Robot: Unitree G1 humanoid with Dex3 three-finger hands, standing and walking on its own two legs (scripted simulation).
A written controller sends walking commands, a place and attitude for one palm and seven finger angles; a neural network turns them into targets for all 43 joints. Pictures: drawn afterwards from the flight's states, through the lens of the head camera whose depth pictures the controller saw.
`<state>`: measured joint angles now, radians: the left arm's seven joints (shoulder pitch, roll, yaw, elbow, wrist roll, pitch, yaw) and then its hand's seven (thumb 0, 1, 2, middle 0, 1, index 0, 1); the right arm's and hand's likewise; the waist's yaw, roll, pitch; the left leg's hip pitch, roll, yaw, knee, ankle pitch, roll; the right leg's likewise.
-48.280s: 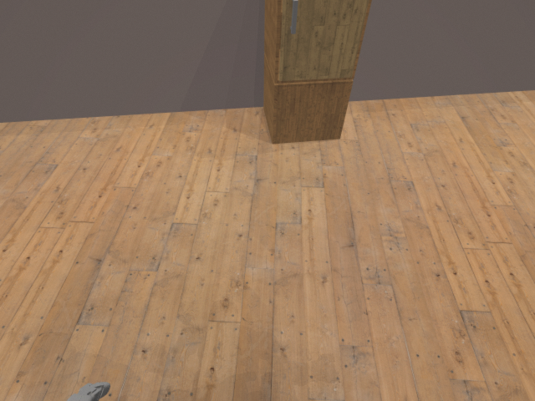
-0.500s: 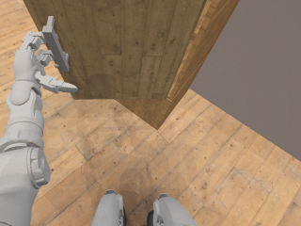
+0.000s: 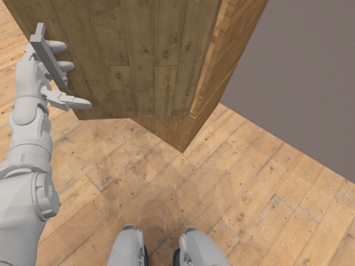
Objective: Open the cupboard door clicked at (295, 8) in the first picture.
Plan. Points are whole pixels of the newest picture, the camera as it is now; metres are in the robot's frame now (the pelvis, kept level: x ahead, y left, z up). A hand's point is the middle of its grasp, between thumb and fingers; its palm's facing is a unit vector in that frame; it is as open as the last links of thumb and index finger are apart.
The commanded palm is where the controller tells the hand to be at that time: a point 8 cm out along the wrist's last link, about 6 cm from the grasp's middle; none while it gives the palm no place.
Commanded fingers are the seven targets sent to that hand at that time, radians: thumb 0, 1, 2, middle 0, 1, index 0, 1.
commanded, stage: slide the fingers in behind the handle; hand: left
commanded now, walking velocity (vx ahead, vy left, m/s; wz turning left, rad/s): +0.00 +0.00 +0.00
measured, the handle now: (52, 57) +0.56 +0.23 +0.07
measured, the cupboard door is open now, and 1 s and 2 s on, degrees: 40 40 70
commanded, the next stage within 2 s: close the thumb around the handle in 0.26 s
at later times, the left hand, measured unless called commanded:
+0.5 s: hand (57, 80) +0.51 +0.22 +0.06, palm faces +0.06 -1.00 +0.00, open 13.6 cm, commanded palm +0.49 +0.25 +0.06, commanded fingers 0.00 -0.05 0.49 -0.33 -1.25 -0.33 -1.25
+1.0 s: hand (62, 79) +0.51 +0.21 +0.06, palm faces +0.04 -1.00 +0.00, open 5.7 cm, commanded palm +0.49 +0.25 +0.06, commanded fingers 0.00 0.90 0.90 -0.40 -1.35 -0.40 -1.35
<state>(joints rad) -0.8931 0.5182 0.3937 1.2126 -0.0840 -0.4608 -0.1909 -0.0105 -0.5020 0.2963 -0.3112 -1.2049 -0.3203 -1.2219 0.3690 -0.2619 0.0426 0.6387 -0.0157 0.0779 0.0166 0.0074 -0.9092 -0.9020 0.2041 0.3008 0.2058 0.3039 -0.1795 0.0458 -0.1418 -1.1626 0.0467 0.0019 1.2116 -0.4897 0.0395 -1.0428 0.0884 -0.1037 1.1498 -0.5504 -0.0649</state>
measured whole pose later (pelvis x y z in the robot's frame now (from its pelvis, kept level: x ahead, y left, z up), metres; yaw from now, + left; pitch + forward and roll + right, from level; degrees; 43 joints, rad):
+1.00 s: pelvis +0.00 +0.02 +0.00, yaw -1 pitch +26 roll -5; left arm -0.88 0.48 0.37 1.18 -0.09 -0.47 -0.20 0.01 0.71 0.82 -0.39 -1.33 -0.39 -1.33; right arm 0.38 -0.26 0.03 0.65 -0.02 0.09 0.02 0.01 -0.91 -0.90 0.20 0.30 0.21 0.30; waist -0.17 0.05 -0.15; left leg -1.16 0.04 0.01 1.20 -0.50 0.07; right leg -1.03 0.08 -0.09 1.13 -0.55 -0.04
